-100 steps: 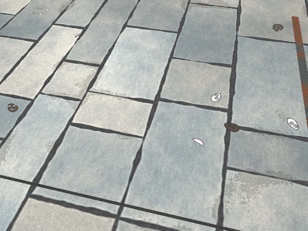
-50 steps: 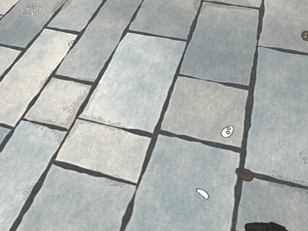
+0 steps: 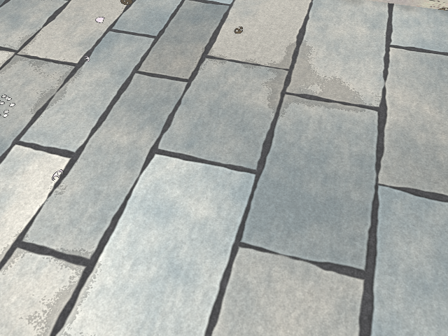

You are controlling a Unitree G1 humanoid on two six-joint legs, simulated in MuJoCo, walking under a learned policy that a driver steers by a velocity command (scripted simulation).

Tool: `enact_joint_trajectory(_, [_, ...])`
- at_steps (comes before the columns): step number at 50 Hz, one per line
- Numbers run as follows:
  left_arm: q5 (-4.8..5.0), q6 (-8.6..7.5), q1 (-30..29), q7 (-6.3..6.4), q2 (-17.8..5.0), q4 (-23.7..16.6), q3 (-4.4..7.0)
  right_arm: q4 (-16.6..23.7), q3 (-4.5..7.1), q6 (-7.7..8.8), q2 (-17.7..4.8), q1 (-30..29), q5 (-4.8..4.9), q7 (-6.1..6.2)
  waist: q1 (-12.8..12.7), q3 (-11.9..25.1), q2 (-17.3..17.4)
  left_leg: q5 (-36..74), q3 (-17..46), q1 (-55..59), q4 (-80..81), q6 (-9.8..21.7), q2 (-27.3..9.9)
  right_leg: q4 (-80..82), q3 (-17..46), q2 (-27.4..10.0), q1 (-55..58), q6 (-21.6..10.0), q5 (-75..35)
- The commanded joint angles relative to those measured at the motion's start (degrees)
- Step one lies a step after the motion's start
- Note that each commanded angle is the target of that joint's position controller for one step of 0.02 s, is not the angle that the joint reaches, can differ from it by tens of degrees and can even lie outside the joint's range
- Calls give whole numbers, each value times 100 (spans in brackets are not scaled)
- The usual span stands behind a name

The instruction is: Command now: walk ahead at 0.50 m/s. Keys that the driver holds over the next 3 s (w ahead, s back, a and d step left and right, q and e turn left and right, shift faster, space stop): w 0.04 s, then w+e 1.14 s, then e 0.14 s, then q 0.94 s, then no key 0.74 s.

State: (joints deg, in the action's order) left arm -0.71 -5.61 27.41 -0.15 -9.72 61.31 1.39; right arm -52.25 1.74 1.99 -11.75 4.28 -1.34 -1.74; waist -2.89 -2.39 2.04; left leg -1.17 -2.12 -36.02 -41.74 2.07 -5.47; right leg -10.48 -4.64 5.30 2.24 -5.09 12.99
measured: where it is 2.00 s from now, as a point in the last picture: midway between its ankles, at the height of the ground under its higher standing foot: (299, 265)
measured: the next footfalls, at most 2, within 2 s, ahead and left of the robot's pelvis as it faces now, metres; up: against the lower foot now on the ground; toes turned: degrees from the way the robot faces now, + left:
left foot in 0.16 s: +0.26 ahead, +0.11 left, +0.00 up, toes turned +2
right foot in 0.70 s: +0.49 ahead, -0.11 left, +0.00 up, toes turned -25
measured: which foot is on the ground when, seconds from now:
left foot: up 0.00-0.14, down 0.16-0.72, up 0.74-1.00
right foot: down 0.00-0.18, up 0.20-0.68, down 0.70-1.00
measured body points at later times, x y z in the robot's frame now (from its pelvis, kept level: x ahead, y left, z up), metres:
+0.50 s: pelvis +0.26 +0.04 +0.00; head +0.28 +0.04 +0.45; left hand +0.42 +0.26 -0.14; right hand +0.18 -0.20 -0.14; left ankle +0.22 +0.11 -0.74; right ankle +0.36 -0.13 -0.68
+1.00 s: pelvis +0.50 -0.08 +0.00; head +0.52 -0.10 +0.45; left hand +0.64 +0.17 -0.13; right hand +0.52 -0.37 -0.12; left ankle +0.68 +0.04 -0.67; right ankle +0.45 -0.09 -0.74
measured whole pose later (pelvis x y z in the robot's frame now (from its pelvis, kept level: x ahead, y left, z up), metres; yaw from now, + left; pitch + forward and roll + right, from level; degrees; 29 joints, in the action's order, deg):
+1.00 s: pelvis +0.50 -0.08 +0.00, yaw -29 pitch +1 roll +0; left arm 0.0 -2.9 20.4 -0.3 -14.4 53.4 4.4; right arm -45.8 3.1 1.7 -14.0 6.2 -2.5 -0.8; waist -2.3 -2.9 1.8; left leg -10.2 2.0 -37.5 -54.7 -2.9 -7.9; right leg -16.9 2.4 8.8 -6.0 -8.3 11.1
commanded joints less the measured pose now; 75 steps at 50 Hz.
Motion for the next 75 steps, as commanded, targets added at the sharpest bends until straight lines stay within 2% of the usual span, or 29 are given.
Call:
enact_joint_trajectory(1, [-35, -43, 408, 61, -757, -83, 113, 476, 7, 78, -253, -696, 18, 11, -26, -427, -589, 79, -207, -74, 475, 74, 188, 240, 778, -1663, -25, -621, -2509])
enact_joint_trajectory(5, [-97, 8, 336, 134, -868, -15, 146, 575, 69, 189, -386, -636, 19, 42, 166, -382, -571, -689, -185, 410, 980, 310, 400, -458, 921, -1857, 453, -595, -3750])
enact_joint_trajectory(7, [-63, 28, 66, 113, -957, -61, 167, 145, 183, 295, -554, 713, 1, 130, 746, 292, -464, -658, -314, 2220, 1554, 495, 726, -1898, 753, -1573, 92, -415, -4632])
enact_joint_trajectory(8, [4, 9, -12, 84, -848, -179, 127, -117, 305, 366, -897, 1737, -123, 206, 1104, 955, -216, -732, 341, 3829, 1598, 712, 74, -3219, 627, -1300, -936, -307, -3446])
enact_joint_trajectory(9, [250, 17, 550, 43, -216, -342, -10, -141, 468, 369, -1548, 2404, -282, 243, 1004, 1929, 888, -1304, 2753, 5714, 1844, 1314, -1766, -5382, 132, -464, -2926, -18, -210])
enact_joint_trajectory(10, [139, 65, 546, 85, -667, -239, 136, -95, 458, 266, -1371, 2129, -93, 191, 920, 1990, 631, -1662, 3848, 5344, 2538, 1476, -2074, -6237, 598, -248, -3558, -73, 1615])
enact_joint_trajectory(12, [25, 109, -307, 42, -663, -449, 198, 87, 268, 277, -646, 997, 21, 152, 523, 417, 29, -1854, 2252, 3595, 3013, 1071, -1559, -6089, 770, -843, -3706, -106, 666])
enact_joint_trajectory(14, [-89, 244, -373, -28, -479, -470, 223, -2, 180, 354, -335, 863, 40, 192, 241, -25, 191, -1127, 1187, 2722, 3279, 684, -1096, -5702, 730, -1066, -3318, -47, 358])
enact_joint_trajectory(20, [-107, 491, -1108, -175, -319, -844, 248, -261, 194, 529, -427, 1536, 48, 245, 130, -171, 168, 148, -57, 2797, 3439, 594, -894, -5307, 536, -1177, -4001, 86, -634])
enact_joint_trajectory(29, [-125, 449, -2795, -311, -330, -1553, 132, -511, 203, 447, -635, 2292, 18, 357, 481, -448, 155, 1576, -1008, 3841, 3136, 524, -1017, -2872, -231, -907, -3879, -87, -1095])
enact_joint_trajectory(32, [-148, 452, -2621, -288, -457, -1567, 194, -523, 248, 343, -801, 2261, -4, 404, 308, -237, 312, 3607, -1297, 4260, 2308, 474, -1091, -2631, -519, -507, -3288, -387, -292])
enact_joint_trajectory(34, [-155, 430, -1819, -242, -635, -1353, 301, -482, 307, 238, -984, 2187, -12, 405, -19, 246, 402, 4511, -1392, 4296, 892, 462, -1100, -2415, -628, -88, -2376, -647, 241])
enact_joint_trajectory(35, [-187, 376, -1048, -194, -794, -1116, 400, -412, 320, 189, -1033, 2110, 13, 372, -368, 672, 223, 3911, -1471, 3817, -355, 344, -1032, -1909, -504, 56, -1300, -820, 72])
enact_joint_trajectory(36, [-262, 345, -309, -112, -1330, -966, 582, -218, 285, 191, -894, 2057, 34, 341, -677, 1232, -345, 1857, -1452, 2519, -2126, 148, -848, -1582, 915, -927, 89, -1156, 677])
enact_joint_trajectory(37, [-140, 408, -627, -81, -1888, -1141, 709, 272, 232, 259, -428, 1961, 106, 211, -241, 1519, -1727, -2967, -945, -111, -4273, -232, 603, -782, 4275, -2464, 1522, -2043, 659])
enact_joint_trajectory(38, [-41, 491, -491, -53, -1837, -1138, 684, 460, 291, 347, -865, 1226, 59, 174, -450, 1310, -584, -2614, 200, -752, -4322, -176, 416, -433, 4240, -2466, 1313, -1983, 149])
enact_joint_trajectory(40, [3, 441, -1029, 8, -1290, -1093, 543, 462, 242, 462, -700, 1153, 131, 173, 54, 251, 42, -1760, 307, -513, -3337, -124, -69, -332, 2892, -2105, -46, -1526, -1119])
enact_joint_trajectory(41, [31, 385, -1241, 33, -1138, -1126, 491, 459, 251, 387, -680, 1165, 21, 187, 261, 145, 108, -1714, 361, -154, -2919, -176, -187, -300, 2467, -1786, -500, -1327, -1562])
enact_joint_trajectory(43, [79, 260, -1332, 42, -1028, -1175, 424, 432, 239, 158, -594, 1374, -143, 151, 465, 245, -47, -1670, 348, 324, -2520, -317, -202, -233, 2056, -1458, -893, -1236, -2094])
enact_joint_trajectory(46, [91, 164, -992, 13, -1259, -1121, 460, 646, 221, -3, -544, 962, -141, 103, 418, 150, -208, -1257, 209, 128, -1916, -486, -166, -111, 1880, -1230, -1097, -1173, -2219])
enact_joint_trajectory(57, [-10, 216, 112, 77, -1381, -1091, 451, 1550, 94, 70, -668, -1129, -36, 16, -305, -82, -605, -102, 236, -470, 386, -387, 315, -573, 2414, -1248, 74, -856, -2750])
enact_joint_trajectory(60, [-33, 219, -214, 140, -1536, -1206, 489, 1529, 119, 159, -840, -643, -3, 56, 42, -55, -708, -425, 303, 660, 1073, -177, 528, -1054, 2489, -1223, -149, -544, -3474])
enact_joint_trajectory(62, [43, 173, -518, 83, -1620, -1281, 514, 1152, 224, 297, -1104, 716, -26, 196, 664, 585, -507, 45, 198, 2604, 1692, 49, 696, -2633, 2186, -700, -601, -160, -4526])
enact_joint_trajectory(63, [156, 122, -546, 44, -1310, -1460, 436, 1078, 294, 391, -1425, 1568, -150, 280, 950, 1336, -187, 527, 1033, 4126, 1612, 269, -346, -4060, 2024, -347, -1493, 4, -2988])
enact_joint_trajectory(64, [421, 183, 317, 122, -666, -1596, 316, 1181, 399, 334, -1963, 1669, -241, 276, 558, 2388, 1330, 2818, 3240, 5688, 1451, 1095, -2420, -6010, 1207, 622, -3049, 218, 2180])
enact_joint_trajectory(65, [111, 281, 413, 192, -1334, -1465, 414, 1252, 375, 214, -1613, 1466, -38, 247, 398, 2432, 706, 3042, 3667, 5068, 1509, 1240, -2273, -6592, 1212, 177, -3228, 170, 2119])
enact_joint_trajectory(67, [-35, 379, -277, 116, -1263, -1468, 433, 1259, 116, 191, -751, 885, 13, 238, 301, 1026, 76, 3211, 2000, 3655, 1828, 1006, -1549, -6312, 1062, -177, -3306, 309, 1406])
enact_joint_trajectory(68, [-78, 427, -420, 46, -1114, -1488, 408, 1193, 65, 211, -640, 872, 17, 243, 285, 791, 328, 3229, 1561, 3318, 2007, 910, -1250, -6080, 1099, -276, -3264, 361, 1247])
enact_joint_trajectory(75, [-140, 663, -628, -33, -658, -1433, 125, 774, 2, 302, -791, 699, 36, 123, -74, 809, 648, 3587, 623, 2162, 2352, 970, -556, -3712, 612, -355, -1985, 523, 543])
